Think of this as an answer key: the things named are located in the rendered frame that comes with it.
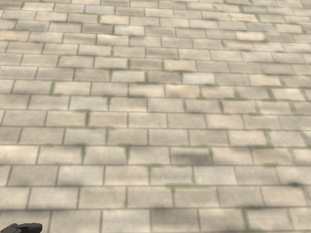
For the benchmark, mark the robot left hand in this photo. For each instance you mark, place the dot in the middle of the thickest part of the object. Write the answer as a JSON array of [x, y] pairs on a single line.
[[23, 228]]

